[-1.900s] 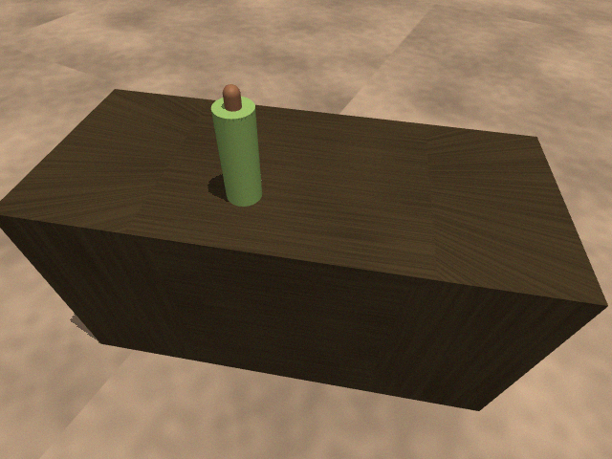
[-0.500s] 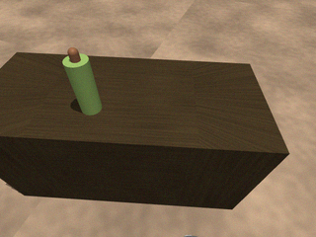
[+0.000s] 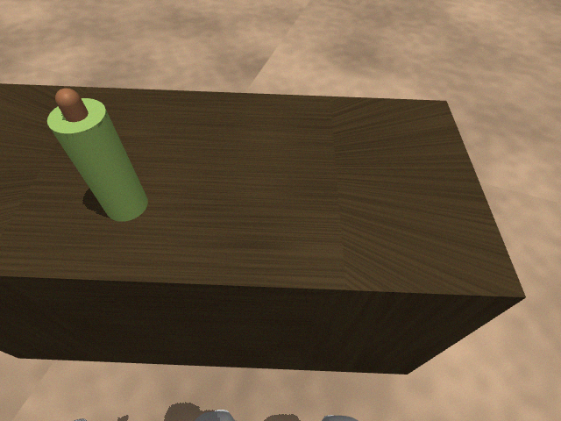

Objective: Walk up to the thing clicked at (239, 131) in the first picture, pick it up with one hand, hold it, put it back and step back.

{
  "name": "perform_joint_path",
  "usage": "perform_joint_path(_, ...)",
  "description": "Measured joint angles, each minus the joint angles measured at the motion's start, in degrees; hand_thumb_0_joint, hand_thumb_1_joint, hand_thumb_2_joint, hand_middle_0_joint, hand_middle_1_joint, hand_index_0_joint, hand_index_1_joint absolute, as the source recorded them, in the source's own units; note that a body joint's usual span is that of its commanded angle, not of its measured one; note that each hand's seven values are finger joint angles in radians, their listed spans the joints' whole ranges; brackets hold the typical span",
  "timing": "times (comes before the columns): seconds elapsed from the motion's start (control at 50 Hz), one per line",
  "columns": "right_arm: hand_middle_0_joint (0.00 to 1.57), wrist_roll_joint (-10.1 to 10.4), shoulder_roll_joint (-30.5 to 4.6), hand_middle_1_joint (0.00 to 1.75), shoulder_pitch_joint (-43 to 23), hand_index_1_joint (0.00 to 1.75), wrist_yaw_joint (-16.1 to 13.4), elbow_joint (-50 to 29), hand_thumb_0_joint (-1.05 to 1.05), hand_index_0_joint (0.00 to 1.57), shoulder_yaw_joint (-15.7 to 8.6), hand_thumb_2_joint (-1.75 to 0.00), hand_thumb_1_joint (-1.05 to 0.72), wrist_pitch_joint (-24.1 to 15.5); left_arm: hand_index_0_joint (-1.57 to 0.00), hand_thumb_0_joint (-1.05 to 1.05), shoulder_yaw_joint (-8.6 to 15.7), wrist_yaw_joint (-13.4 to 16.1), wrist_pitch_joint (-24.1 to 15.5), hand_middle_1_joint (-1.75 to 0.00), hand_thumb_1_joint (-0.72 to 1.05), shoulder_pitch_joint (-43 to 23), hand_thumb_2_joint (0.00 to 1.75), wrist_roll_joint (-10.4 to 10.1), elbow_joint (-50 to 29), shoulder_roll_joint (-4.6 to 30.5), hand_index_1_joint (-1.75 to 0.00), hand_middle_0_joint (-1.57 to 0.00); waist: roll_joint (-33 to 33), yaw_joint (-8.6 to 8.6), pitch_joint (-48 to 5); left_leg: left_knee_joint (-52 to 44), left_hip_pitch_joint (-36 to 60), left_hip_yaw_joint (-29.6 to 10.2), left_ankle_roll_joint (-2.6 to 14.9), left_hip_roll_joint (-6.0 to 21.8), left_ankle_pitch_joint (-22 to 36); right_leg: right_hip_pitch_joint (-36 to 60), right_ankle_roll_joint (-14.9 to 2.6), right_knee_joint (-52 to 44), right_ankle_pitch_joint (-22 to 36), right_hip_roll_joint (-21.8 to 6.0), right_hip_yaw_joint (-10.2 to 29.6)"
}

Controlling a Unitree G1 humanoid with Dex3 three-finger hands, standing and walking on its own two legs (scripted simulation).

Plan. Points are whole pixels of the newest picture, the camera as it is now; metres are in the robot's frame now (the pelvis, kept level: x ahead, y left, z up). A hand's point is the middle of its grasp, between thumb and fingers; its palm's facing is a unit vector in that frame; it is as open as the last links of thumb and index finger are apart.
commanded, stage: walk up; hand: left
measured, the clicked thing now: (100, 158) +0.52 +0.32 +0.03
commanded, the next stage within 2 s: stand in 1.50 s
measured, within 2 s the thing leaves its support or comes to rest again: neither
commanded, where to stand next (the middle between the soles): +0.04 +0.04 m, yaw +0 degrees
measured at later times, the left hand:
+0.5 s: hand out of the picture +0.08 +0.28 -0.13, palm faces -0.07 -0.91 -0.40, open 7.4 cm
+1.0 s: hand out of the picture +0.08 +0.27 -0.13, palm faces -0.07 -0.93 -0.36, open 7.4 cm
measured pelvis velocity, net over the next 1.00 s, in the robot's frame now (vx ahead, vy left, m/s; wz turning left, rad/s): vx -0.01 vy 0.02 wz -0.04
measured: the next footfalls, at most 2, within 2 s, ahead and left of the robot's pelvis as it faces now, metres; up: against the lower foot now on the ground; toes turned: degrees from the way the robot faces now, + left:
none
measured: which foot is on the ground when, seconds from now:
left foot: down 0.00-1.00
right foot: down 0.00-1.00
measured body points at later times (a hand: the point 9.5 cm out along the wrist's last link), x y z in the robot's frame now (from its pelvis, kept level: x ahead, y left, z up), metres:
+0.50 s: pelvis -0.02 +0.01 +0.01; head +0.01 +0.00 +0.46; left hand +0.09 +0.32 -0.10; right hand +0.09 -0.30 -0.11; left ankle +0.04 +0.14 -0.72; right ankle +0.00 -0.12 -0.72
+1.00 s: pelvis -0.01 +0.02 +0.03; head +0.00 +0.02 +0.47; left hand +0.08 +0.32 -0.10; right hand +0.06 -0.29 -0.11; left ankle +0.04 +0.14 -0.72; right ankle +0.00 -0.12 -0.72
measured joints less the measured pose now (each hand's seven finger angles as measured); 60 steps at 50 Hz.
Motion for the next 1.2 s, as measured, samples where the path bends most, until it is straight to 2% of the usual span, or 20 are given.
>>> perform_joint_path(0.08,0.21,0.7,0.6,0.29,-1.6,0.3,0.3,-0.1,0.0,0.2,1.2,-0.9,-0.9,-0.5,-0.21,0.0,-0.3,0.5,0.3,-0.3,0.9,-3.1,0.9,-0.4,0.3,0.4,-0.3,-0.21,0.3,-0.16,0.4,1.2,-0.3,0.4,0.25,1.0,-0.8,0.1,-1.07,-0.7,-0.1,1.0,0.4)
perform_joint_path(0.1,0.21,0.8,0.9,0.29,-2.0,0.3,0.4,-0.2,0.0,0.2,1.5,-0.9,-0.9,-0.3,-0.21,0.0,-0.3,0.3,0.1,-0.3,0.9,-3.4,0.9,-0.3,0.6,0.8,-0.3,-0.21,0.0,-0.17,-0.1,1.6,-0.4,0.7,0.2,1.0,-1.1,0.7,-0.77,-2.1,1.8,0.8,0.5)
perform_joint_path(0.14,0.21,1.2,0.9,0.3,-3.0,0.3,0.3,-0.1,0.0,0.2,1.8,-0.9,-0.9,-0.1,-0.21,0.0,-0.2,0.1,0.0,-0.3,0.9,-4.2,0.9,0.0,1.5,0.9,-0.3,-0.21,0.5,-0.47,-0.5,2.3,-0.5,0.6,-0.02,1.6,-1.7,1.3,0.75,-2.7,1.1,1.2,0.5)
perform_joint_path(0.22,0.21,1.3,0.5,0.3,-4.4,0.3,0.2,0.5,0.0,0.2,1.7,-0.9,-0.9,0.0,-0.21,0.0,-0.8,-0.2,0.1,-0.3,0.9,-5.0,0.9,0.3,2.6,1.0,-0.3,-0.21,0.7,-0.96,-1.7,2.0,-0.1,1.1,0.3,0.8,-1.5,1.2,1.35,-2.0,0.5,0.4,0.9)
perform_joint_path(0.3,0.21,1.3,-0.3,0.3,-5.5,0.3,0.4,1.6,0.0,0.2,1.6,-0.9,-0.9,-0.3,-0.21,0.0,-0.8,-0.2,0.5,-0.3,0.9,-5.9,0.9,0.3,3.9,1.0,-0.3,-0.21,1.2,-0.66,-2.3,1.6,0.4,1.6,0.77,0.7,-1.1,1.2,1.24,-1.9,0.9,0.3,1.5)
perform_joint_path(0.46,0.21,1.0,-0.7,0.29,-6.6,0.3,1.0,4.1,0.0,0.2,1.6,-0.9,-0.9,0.4,-0.2,0.0,-1.0,-0.9,0.5,-0.3,0.9,-5.1,0.9,1.0,7.2,0.4,-0.3,-0.2,1.4,-0.61,-2.5,-2.5,1.4,1.6,0.24,0.9,2.2,1.9,1.47,-5.4,3.8,0.4,1.5)
perform_joint_path(0.7,0.21,0.8,-0.4,0.29,-4.6,0.3,1.6,9.4,0.0,0.2,1.7,-0.9,-0.9,0.6,-0.21,0.0,-1.2,-1.5,0.9,-0.3,0.9,-4.1,0.9,1.2,11.3,-1.9,-0.3,-0.21,1.4,-0.75,-2.9,-10.2,4.2,1.9,0.46,0.7,6.7,4.7,1.88,-13.3,8.6,0.3,1.6)
perform_joint_path(0.92,0.21,0.9,1.2,0.29,-4.9,0.3,1.2,11.5,0.0,0.2,2.2,-0.9,-0.9,0.1,-0.21,0.0,-0.9,-1.3,0.9,-0.3,0.9,-5.4,0.9,0.7,12.7,-1.6,-0.3,-0.21,0.5,-0.82,-4.2,-13.3,6.1,2.2,0.43,0.8,7.8,6.6,2.02,-16.8,10.0,0.3,1.9)
perform_joint_path(1.2,0.21,1.3,0.5,0.29,-7.5,0.3,1.1,11.8,0.0,0.2,1.8,-0.9,-0.9,-0.2,-0.2,0.0,-1.2,-1.3,0.7,-0.3,0.9,-7.1,0.9,1.1,13.6,-2.1,-0.3,-0.2,1.2,-0.88,-4.6,-15.6,7.3,2.6,0.55,0.8,8.5,8.2,2.33,-20.2,11.4,0.2,2.2)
